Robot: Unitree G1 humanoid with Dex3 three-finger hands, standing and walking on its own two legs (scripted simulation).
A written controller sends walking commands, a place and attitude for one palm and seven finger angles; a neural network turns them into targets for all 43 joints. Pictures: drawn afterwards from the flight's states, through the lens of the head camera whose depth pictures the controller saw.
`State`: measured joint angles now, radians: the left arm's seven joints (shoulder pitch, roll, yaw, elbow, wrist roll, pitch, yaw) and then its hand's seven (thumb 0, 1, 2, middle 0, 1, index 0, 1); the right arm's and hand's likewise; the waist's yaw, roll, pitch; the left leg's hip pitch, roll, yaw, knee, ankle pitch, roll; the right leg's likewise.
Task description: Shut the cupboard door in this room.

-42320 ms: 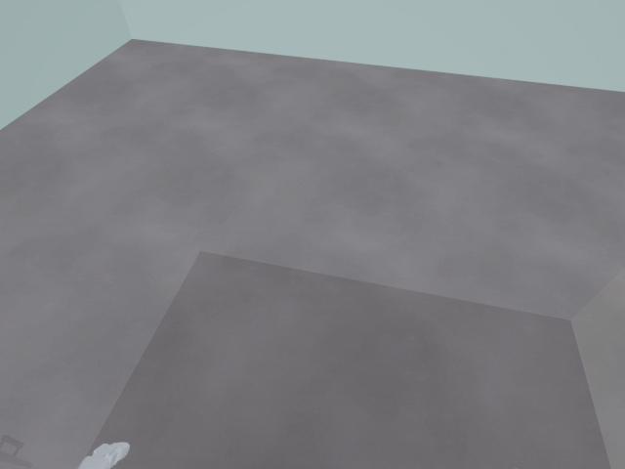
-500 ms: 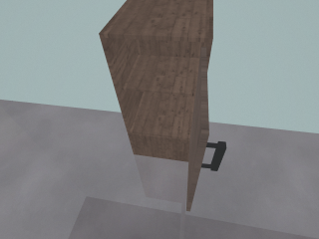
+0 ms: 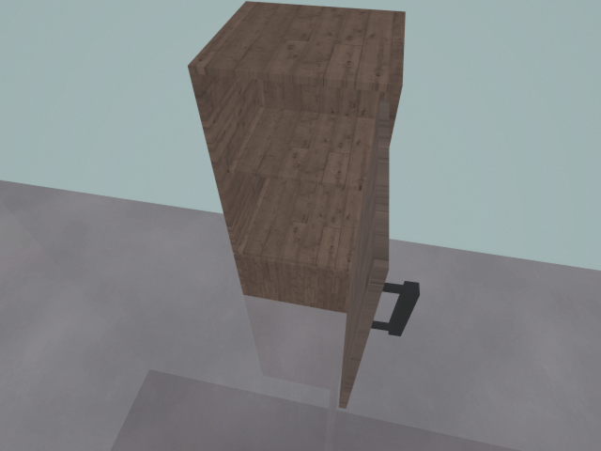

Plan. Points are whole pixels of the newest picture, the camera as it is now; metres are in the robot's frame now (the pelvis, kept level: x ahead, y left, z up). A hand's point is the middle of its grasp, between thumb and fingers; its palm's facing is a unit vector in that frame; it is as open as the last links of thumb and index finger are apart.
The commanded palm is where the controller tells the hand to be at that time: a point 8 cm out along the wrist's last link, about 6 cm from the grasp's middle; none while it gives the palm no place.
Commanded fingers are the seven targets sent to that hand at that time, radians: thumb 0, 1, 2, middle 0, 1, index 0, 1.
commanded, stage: stand and wait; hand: left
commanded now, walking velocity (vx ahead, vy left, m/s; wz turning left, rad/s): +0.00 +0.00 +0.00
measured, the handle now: (389, 308) +0.35 -0.12 -0.05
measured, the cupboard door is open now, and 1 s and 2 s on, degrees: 92 92 92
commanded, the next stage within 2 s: turn or walk to find it in 0.64 s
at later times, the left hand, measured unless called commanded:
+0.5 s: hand out of the picture +0.00 +0.18 -0.17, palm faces +0.04 -0.98 -0.20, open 7.4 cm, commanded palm none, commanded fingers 0.00 0.90 0.90 -0.20 -0.30 -0.20 -0.30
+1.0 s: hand out of the picture +0.00 +0.21 -0.18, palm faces +0.13 -0.97 -0.22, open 7.4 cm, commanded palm none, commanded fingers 0.00 0.90 0.90 -0.20 -0.30 -0.20 -0.30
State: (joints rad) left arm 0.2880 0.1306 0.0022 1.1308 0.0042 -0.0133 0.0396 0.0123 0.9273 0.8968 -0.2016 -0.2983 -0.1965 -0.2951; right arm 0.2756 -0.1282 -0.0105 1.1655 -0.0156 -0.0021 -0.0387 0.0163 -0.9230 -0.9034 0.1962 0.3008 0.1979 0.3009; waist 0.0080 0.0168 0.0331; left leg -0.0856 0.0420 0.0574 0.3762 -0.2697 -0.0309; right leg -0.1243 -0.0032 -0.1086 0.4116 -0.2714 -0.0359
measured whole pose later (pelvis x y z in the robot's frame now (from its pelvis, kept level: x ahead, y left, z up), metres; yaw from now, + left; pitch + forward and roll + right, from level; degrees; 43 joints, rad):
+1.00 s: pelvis -0.02 +0.02 -0.01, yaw +5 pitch +0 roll +0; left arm 0.22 0.17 0.04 1.05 0.01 0.02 0.03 0.01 0.91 0.90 -0.20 -0.30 -0.20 -0.30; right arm 0.25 -0.15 -0.03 1.09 -0.02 0.03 -0.02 0.01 -0.91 -0.90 0.20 0.30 0.20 0.30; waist 0.00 0.00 0.07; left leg -0.23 -0.01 -0.01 0.56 -0.32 0.00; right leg -0.22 -0.07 -0.17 0.56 -0.33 -0.01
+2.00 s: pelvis -0.03 -0.05 -0.01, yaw +10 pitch -1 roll +1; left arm 0.30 0.19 0.07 1.07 0.02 0.06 -0.01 0.01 0.91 0.90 -0.20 -0.30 -0.20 -0.30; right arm 0.13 -0.14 -0.05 1.01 -0.02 0.01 -0.04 0.00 -0.92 -0.90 0.20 0.30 0.20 0.30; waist 0.06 -0.02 0.09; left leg -0.13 0.07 0.12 0.48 -0.33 -0.03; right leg -0.38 -0.03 -0.04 0.88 -0.48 0.02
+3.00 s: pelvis +0.00 -0.05 +0.00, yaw -1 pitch -1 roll +0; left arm 0.24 0.17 0.01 1.13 0.01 0.00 0.02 0.01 0.91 0.90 -0.20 -0.30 -0.20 -0.30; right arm 0.26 -0.15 -0.02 1.14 -0.01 -0.02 -0.03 0.01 -0.91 -0.90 0.20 0.30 0.20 0.30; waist 0.00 0.00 0.06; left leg -0.12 0.00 0.05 0.40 -0.26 0.01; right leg -0.15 -0.03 -0.01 0.42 -0.25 0.02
